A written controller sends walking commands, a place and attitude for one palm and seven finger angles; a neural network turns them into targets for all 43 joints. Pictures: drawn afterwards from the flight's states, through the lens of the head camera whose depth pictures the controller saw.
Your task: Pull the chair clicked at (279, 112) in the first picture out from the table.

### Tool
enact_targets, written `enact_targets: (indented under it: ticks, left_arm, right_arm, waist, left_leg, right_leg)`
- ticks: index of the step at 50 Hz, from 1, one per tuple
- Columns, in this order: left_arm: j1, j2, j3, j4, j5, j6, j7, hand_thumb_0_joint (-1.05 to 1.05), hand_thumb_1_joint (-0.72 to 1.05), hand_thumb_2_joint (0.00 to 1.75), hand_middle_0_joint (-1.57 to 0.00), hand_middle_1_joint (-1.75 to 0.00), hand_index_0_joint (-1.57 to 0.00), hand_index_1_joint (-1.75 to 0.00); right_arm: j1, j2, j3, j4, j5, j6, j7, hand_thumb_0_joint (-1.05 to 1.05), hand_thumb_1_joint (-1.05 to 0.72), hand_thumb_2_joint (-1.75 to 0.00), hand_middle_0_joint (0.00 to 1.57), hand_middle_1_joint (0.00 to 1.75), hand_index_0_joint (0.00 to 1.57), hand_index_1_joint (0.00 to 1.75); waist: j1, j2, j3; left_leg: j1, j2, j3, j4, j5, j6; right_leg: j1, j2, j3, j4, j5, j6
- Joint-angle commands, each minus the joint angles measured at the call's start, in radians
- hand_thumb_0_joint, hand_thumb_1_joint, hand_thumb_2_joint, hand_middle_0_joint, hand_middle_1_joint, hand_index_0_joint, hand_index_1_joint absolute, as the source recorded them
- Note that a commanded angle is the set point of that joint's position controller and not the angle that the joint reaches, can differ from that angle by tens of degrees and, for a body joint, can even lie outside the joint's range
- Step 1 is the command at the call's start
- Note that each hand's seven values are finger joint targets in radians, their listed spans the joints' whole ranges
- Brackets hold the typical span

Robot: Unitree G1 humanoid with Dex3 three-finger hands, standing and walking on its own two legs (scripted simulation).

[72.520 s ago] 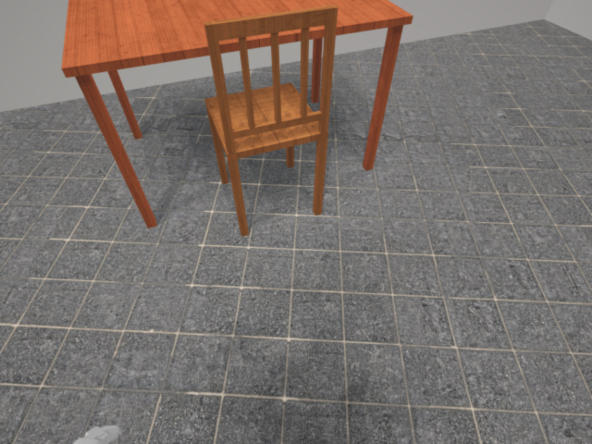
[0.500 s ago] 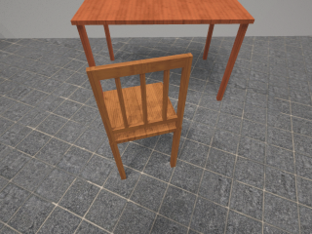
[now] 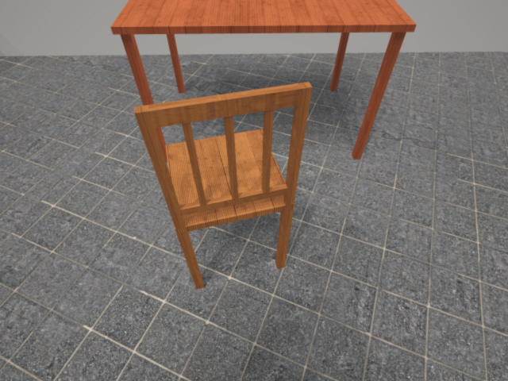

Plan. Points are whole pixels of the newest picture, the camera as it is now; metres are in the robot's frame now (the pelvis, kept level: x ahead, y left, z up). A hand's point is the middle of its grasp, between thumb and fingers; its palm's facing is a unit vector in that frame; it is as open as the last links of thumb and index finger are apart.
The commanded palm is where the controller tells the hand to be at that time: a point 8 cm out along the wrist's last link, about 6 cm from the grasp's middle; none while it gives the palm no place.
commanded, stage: look to check the result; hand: left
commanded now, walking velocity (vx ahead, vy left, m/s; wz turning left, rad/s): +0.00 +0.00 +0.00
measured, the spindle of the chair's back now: (231, 160) +0.64 +0.09 -0.08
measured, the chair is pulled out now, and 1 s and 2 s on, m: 0.52 0.52 0.52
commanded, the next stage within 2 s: stand and wait in 0.46 s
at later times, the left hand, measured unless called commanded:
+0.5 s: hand out of the picture -0.01 +0.15 -0.17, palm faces +0.04 -0.99 -0.16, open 7.4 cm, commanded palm none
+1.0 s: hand out of the picture -0.01 +0.15 -0.17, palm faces +0.04 -0.99 -0.16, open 7.4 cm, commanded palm none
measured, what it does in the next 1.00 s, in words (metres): stands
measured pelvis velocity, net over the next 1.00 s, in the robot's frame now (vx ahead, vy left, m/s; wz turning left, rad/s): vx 0.01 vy -0.01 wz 0.01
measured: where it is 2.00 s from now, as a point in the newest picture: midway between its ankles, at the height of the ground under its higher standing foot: outside the picture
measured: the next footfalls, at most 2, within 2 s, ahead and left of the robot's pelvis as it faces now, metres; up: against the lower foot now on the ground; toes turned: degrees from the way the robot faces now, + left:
none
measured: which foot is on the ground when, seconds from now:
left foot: down 0.00-1.00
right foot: down 0.00-1.00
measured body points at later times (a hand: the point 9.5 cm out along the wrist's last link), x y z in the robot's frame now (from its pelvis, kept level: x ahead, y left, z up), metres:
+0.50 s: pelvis +0.00 +0.00 +0.00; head +0.02 -0.01 +0.45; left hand -0.01 +0.20 -0.16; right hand -0.02 -0.21 -0.16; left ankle +0.03 +0.13 -0.74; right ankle -0.02 -0.09 -0.74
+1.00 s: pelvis +0.01 -0.01 +0.00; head +0.02 -0.01 +0.45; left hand -0.01 +0.20 -0.16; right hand -0.02 -0.21 -0.16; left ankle +0.03 +0.13 -0.74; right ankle -0.02 -0.09 -0.74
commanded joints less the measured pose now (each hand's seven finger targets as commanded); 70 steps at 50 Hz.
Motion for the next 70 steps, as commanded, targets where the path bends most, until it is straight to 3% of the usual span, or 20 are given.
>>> enact_targets:
  ticks: [1, 4, 12, 15, 18, 26, 29, 33, 49, 53, 70]
  left_arm:
    - [0.084, 0.092, 0.014, -0.026, -0.004, -0.009, 0.008, 0.00, 0.90, 0.90, -0.20, -0.30, -0.20, -0.30]
    - [0.081, 0.094, 0.014, -0.025, -0.003, -0.008, 0.008, 0.00, 0.90, 0.90, -0.20, -0.30, -0.20, -0.30]
    - [0.086, 0.092, 0.015, -0.025, -0.004, -0.012, 0.007, 0.00, 0.90, 0.90, -0.20, -0.30, -0.20, -0.30]
    - [0.084, 0.090, 0.015, -0.026, -0.003, -0.010, 0.007, 0.00, 0.90, 0.90, -0.20, -0.30, -0.20, -0.30]
    - [0.088, 0.090, 0.016, -0.024, -0.003, -0.011, 0.007, 0.00, 0.90, 0.90, -0.20, -0.30, -0.20, -0.30]
    - [0.088, 0.089, 0.015, -0.021, -0.003, -0.009, 0.006, 0.00, 0.90, 0.90, -0.20, -0.30, -0.20, -0.30]
    - [0.089, 0.087, 0.017, -0.021, -0.002, -0.009, 0.006, 0.00, 0.90, 0.90, -0.20, -0.30, -0.20, -0.30]
    - [0.088, 0.086, 0.017, -0.022, -0.004, -0.011, 0.006, 0.00, 0.90, 0.90, -0.20, -0.30, -0.20, -0.30]
    - [0.095, 0.085, 0.017, -0.022, -0.003, -0.012, 0.007, 0.00, 0.90, 0.90, -0.20, -0.30, -0.20, -0.30]
    - [0.096, 0.083, 0.018, -0.023, -0.004, -0.014, 0.006, 0.00, 0.90, 0.90, -0.20, -0.30, -0.20, -0.30]
    - [0.099, 0.084, 0.019, -0.022, -0.003, -0.011, 0.006, 0.00, 0.90, 0.90, -0.20, -0.30, -0.20, -0.30]
  right_arm:
    - [0.092, -0.084, -0.017, -0.018, -0.001, -0.011, -0.003, 0.00, -0.90, -0.90, 0.20, 0.30, 0.20, 0.30]
    - [0.094, -0.081, -0.015, -0.020, 0.000, -0.010, -0.002, 0.00, -0.90, -0.90, 0.20, 0.30, 0.20, 0.30]
    - [0.092, -0.084, -0.016, -0.018, 0.001, -0.013, -0.004, 0.00, -0.90, -0.90, 0.20, 0.30, 0.20, 0.30]
    - [0.089, -0.083, -0.016, -0.018, 0.000, -0.011, -0.004, 0.00, -0.90, -0.90, 0.20, 0.30, 0.20, 0.30]
    - [0.091, -0.082, -0.017, -0.017, 0.000, -0.010, -0.004, 0.00, -0.90, -0.90, 0.20, 0.30, 0.20, 0.30]
    - [0.089, -0.082, -0.016, -0.015, 0.000, -0.010, -0.005, 0.00, -0.90, -0.90, 0.20, 0.30, 0.20, 0.30]
    - [0.093, -0.082, -0.017, -0.017, 0.000, -0.010, -0.005, 0.00, -0.90, -0.90, 0.20, 0.30, 0.20, 0.30]
    - [0.099, -0.081, -0.017, -0.013, 0.000, -0.012, -0.006, 0.00, -0.90, -0.90, 0.20, 0.30, 0.20, 0.30]
    - [0.100, -0.075, -0.016, -0.010, 0.002, -0.011, -0.007, 0.00, -0.90, -0.90, 0.20, 0.30, 0.20, 0.30]
    - [0.100, -0.078, -0.016, -0.008, 0.002, -0.014, -0.009, 0.00, -0.90, -0.90, 0.20, 0.30, 0.20, 0.30]
    - [0.099, -0.074, -0.017, -0.008, 0.001, -0.009, -0.008, 0.00, -0.90, -0.90, 0.20, 0.30, 0.20, 0.30]
  waist:
    - [0.004, -0.017, 0.031]
    - [0.005, -0.009, 0.054]
    - [0.003, -0.021, 0.018]
    - [0.003, -0.010, 0.046]
    - [0.002, -0.029, 0.037]
    - [0.006, 0.000, 0.050]
    - [0.006, -0.020, 0.049]
    - [0.004, -0.025, 0.024]
    - [0.007, -0.026, 0.047]
    - [0.006, -0.017, 0.020]
    - [0.006, -0.020, 0.056]
  left_leg:
    - [0.017, 0.067, -0.062, -0.059, 0.100, 0.057]
    - [-0.001, 0.067, -0.068, -0.068, 0.077, 0.057]
    - [0.023, 0.067, -0.064, -0.055, 0.128, 0.057]
    - [0.013, 0.068, -0.063, -0.061, 0.105, 0.055]
    - [0.015, 0.065, -0.064, -0.057, 0.100, 0.055]
    - [0.005, 0.067, -0.068, -0.067, 0.077, 0.057]
    - [0.005, 0.064, -0.069, -0.065, 0.067, 0.056]
    - [0.018, 0.065, -0.067, -0.059, 0.101, 0.057]
    - [0.010, 0.064, -0.065, -0.051, 0.113, 0.056]
    - [0.023, 0.065, -0.067, -0.048, 0.141, 0.058]
    - [0.007, 0.064, -0.070, -0.056, 0.088, 0.058]
  right_leg:
    - [-0.060, -0.118, 0.108, -0.111, 0.069, -0.028]
    - [-0.068, -0.113, 0.108, -0.115, 0.048, -0.028]
    - [-0.041, -0.119, 0.108, -0.109, 0.102, -0.028]
    - [-0.058, -0.117, 0.106, -0.114, 0.077, -0.028]
    - [-0.052, -0.119, 0.111, -0.118, 0.072, -0.030]
    - [-0.059, -0.115, 0.108, -0.118, 0.049, -0.031]
    - [-0.063, -0.114, 0.106, -0.121, 0.037, -0.032]
    - [-0.047, -0.117, 0.109, -0.114, 0.070, -0.031]
    - [-0.051, -0.117, 0.105, -0.115, 0.083, -0.034]
    - [-0.032, -0.119, 0.105, -0.106, 0.116, -0.033]
    - [-0.057, -0.117, 0.103, -0.121, 0.054, -0.035]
